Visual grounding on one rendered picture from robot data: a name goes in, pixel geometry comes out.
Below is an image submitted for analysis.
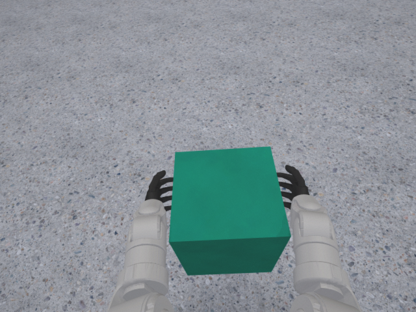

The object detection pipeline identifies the right robot upper arm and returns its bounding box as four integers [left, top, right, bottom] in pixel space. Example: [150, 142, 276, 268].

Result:
[290, 292, 361, 312]

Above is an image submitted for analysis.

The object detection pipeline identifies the left robot forearm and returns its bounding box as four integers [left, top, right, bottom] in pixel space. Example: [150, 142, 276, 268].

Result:
[107, 199, 169, 311]

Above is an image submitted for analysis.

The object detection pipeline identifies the left robot upper arm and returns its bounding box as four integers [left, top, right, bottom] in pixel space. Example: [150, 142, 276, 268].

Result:
[107, 292, 174, 312]

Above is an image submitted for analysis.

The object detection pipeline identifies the right robot hand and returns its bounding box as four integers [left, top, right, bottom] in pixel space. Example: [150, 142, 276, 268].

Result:
[277, 165, 309, 210]

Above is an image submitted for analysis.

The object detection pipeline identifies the right robot forearm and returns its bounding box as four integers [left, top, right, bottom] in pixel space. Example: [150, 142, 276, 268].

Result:
[290, 194, 362, 312]

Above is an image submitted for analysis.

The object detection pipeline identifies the left robot hand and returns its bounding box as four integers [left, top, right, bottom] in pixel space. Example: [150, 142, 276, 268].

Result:
[145, 170, 174, 211]

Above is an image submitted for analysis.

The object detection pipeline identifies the carton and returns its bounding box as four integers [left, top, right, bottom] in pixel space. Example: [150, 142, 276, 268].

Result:
[169, 146, 291, 276]

